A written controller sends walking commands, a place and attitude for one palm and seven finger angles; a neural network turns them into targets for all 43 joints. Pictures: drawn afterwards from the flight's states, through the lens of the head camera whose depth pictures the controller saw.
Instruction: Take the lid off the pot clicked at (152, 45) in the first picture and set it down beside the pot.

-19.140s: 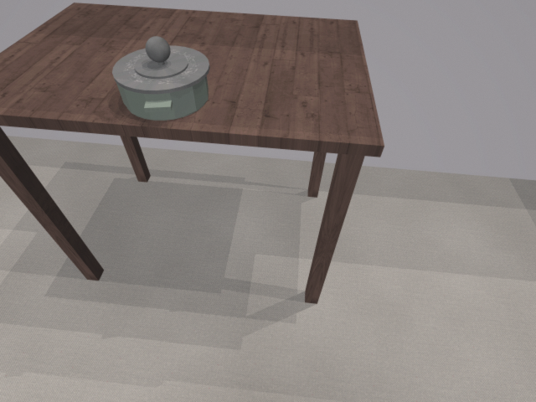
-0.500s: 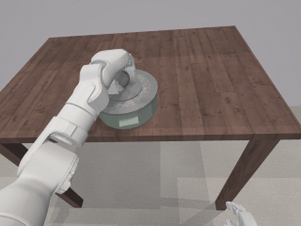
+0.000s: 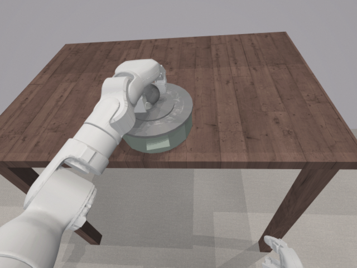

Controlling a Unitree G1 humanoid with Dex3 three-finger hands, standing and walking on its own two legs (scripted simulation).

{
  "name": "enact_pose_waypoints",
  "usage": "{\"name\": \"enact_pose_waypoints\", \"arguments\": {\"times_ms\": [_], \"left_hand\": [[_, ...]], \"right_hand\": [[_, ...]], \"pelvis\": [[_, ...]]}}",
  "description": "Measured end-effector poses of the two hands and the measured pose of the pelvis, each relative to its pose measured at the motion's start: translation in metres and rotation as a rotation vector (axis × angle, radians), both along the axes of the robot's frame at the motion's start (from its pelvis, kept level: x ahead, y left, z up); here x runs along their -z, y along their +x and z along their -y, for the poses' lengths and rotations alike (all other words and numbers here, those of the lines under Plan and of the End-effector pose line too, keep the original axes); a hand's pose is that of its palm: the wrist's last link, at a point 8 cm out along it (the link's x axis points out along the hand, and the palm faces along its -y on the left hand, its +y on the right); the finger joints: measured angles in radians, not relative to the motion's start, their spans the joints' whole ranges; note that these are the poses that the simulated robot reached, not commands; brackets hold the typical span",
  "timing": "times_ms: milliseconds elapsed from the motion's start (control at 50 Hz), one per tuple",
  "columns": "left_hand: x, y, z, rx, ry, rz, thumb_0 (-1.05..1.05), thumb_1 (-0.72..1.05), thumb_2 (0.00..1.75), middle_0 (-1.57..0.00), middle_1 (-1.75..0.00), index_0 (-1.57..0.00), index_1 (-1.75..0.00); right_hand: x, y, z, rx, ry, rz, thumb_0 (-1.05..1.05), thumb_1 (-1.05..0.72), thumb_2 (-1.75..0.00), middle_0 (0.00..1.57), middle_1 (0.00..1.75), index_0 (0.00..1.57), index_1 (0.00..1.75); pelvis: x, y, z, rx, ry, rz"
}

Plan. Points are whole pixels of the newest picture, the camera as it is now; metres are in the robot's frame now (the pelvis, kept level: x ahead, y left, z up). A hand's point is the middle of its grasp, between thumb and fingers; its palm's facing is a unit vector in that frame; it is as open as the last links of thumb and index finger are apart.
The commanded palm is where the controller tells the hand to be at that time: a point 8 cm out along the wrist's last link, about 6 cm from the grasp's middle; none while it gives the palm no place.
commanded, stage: lift the lid straight up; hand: left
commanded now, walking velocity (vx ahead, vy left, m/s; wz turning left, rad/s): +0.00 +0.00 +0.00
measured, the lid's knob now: (149, 94) +0.47 +0.08 +0.17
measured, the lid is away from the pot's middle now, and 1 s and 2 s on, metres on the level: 0.00 0.02 0.02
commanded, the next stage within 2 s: move the lid sideways beside the pot in 1.94 s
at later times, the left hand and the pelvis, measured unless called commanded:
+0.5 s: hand (148, 80) +0.45 +0.06 +0.22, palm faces -0.17 -0.03 -0.99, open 7.9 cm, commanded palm +0.42 +0.09 +0.29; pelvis +0.00 +0.00 +0.00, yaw +0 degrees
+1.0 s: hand (137, 61) +0.45 +0.08 +0.26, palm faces -0.11 -0.04 -0.99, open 7.9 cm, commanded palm +0.42 +0.09 +0.33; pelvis +0.00 +0.00 +0.00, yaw +0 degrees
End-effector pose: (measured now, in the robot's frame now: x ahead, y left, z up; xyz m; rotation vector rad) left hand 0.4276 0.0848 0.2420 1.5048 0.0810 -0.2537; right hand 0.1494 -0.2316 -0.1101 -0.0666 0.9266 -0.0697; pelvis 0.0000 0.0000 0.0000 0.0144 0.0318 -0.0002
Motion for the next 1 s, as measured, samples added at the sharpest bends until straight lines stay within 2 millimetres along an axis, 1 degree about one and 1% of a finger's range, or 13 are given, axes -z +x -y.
{"name": "enact_pose_waypoints", "arguments": {"times_ms": [140, 480, 580, 740, 880, 1000], "left_hand": [[-0.005, 0.002, 0.003, 0.015, 0.013, 0.002, 0.0, 0.11, 1.04, -0.72, -0.76, -0.71, -0.78], [-0.032, 0.007, 0.015, 0.042, 0.012, 0.052, 0.0, 0.1, 1.04, -0.72, -0.77, -0.72, -0.77], [-0.042, 0.009, 0.011, 0.026, 0.003, 0.065, 0.0, 0.1, 1.04, -0.72, -0.77, -0.72, -0.77], [-0.053, 0.008, 0.005, 0.005, 0.014, 0.078, 0.0, 0.1, 1.04, -0.72, -0.77, -0.72, -0.78], [-0.066, 0.006, 0.006, 0.014, 0.015, 0.098, 0.01, 0.1, 1.04, -0.73, -0.77, -0.73, -0.77], [-0.076, 0.009, 0.001, -0.009, 0.01, 0.105, 0.0, 0.1, 1.04, -0.73, -0.77, -0.73, -0.78]], "right_hand": [[0.001, 0.0, -0.001, -0.002, 0.0, 0.005, 0.01, -0.9, -0.9, 0.2, 0.3, 0.19, 0.3], [0.004, -0.006, 0.001, 0.001, 0.004, -0.005, 0.01, -0.9, -0.9, 0.2, 0.3, 0.19, 0.3], [0.002, -0.005, 0.004, 0.007, -0.004, 0.003, 0.01, -0.9, -0.9, 0.2, 0.3, 0.19, 0.3], [0.0, -0.002, 0.007, 0.002, -0.012, 0.016, 0.01, -0.9, -0.9, 0.2, 0.3, 0.19, 0.3], [-0.002, 0.004, 0.005, -0.01, -0.014, 0.034, 0.01, -0.9, -0.9, 0.2, 0.3, 0.19, 0.3], [-0.004, 0.004, 0.002, -0.008, -0.012, 0.041, 0.01, -0.9, -0.9, 0.2, 0.3, 0.19, 0.3]], "pelvis": [[0.0, 0.001, -0.001, -0.002, 0.001, 0.002], [-0.001, 0.001, 0.0, 0.003, 0.003, -0.001], [-0.001, 0.0, 0.002, 0.008, 0.004, -0.002], [-0.001, 0.0, 0.003, 0.003, 0.004, -0.002], [-0.001, -0.001, 0.002, -0.002, 0.004, -0.003], [-0.001, 0.0, 0.001, 0.001, 0.004, -0.006]]}}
